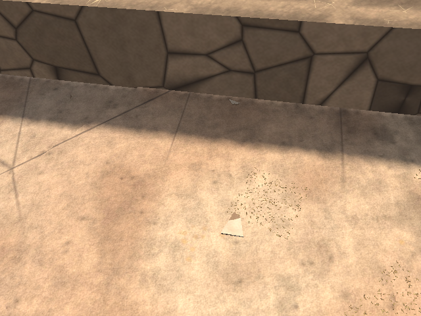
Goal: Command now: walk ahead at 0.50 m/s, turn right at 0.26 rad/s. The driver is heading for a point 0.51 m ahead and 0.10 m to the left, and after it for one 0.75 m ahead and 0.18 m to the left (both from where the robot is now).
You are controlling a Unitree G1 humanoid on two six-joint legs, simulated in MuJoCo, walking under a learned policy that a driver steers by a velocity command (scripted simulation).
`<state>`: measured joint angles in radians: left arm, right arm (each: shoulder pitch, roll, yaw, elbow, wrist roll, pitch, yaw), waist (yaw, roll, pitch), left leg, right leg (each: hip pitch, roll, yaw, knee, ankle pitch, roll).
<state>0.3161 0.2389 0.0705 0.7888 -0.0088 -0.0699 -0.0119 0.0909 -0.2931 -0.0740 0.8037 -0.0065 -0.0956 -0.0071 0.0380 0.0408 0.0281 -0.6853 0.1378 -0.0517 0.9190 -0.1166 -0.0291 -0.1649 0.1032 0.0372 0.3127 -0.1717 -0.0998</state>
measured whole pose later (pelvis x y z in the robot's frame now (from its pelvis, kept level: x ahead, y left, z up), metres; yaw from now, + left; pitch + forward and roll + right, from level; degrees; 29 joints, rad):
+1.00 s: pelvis +0.44 +0.03 -0.01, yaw +13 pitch +2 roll +0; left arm 0.10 0.25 0.06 0.75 0.02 -0.02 0.03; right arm 0.21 -0.32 -0.08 0.75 0.01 0.06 -0.03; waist 0.00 0.03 0.04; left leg -0.55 0.05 0.00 1.02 -0.40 -0.06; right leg -0.36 -0.04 -0.11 0.43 -0.10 -0.02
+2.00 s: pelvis +0.47 +0.05 -0.01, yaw +30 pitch -1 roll +0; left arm 0.13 0.24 0.02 0.84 0.01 -0.02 0.00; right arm 0.23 -0.25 -0.05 0.72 -0.02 0.02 -0.02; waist 0.00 0.00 0.03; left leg -0.24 -0.05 -0.11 0.54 -0.27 0.00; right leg -0.21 0.01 0.01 0.53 -0.30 0.00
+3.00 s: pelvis +0.48 +0.03 -0.01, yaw +29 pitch -2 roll +0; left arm 0.19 0.23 0.00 1.07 0.00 -0.02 0.02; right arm 0.24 -0.22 -0.03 1.00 0.00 0.00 -0.05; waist 0.01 0.00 0.04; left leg -0.19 -0.02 -0.12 0.46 -0.24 -0.03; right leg -0.17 0.04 0.01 0.47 -0.27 -0.03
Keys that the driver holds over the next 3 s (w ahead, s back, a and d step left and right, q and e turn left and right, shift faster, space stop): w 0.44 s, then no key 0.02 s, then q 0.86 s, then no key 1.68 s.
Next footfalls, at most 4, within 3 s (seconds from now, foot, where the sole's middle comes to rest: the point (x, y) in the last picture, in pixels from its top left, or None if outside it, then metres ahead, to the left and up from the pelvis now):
0.28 left None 0.35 0.15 -0.78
0.74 right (261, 283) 0.58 -0.07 -0.78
1.14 left None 0.46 0.17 -0.78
1.60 right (252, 290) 0.55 -0.04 -0.78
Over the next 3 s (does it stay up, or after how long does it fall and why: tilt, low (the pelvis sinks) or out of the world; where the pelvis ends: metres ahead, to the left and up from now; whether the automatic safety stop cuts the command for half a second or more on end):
stays up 0.48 0.03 -0.01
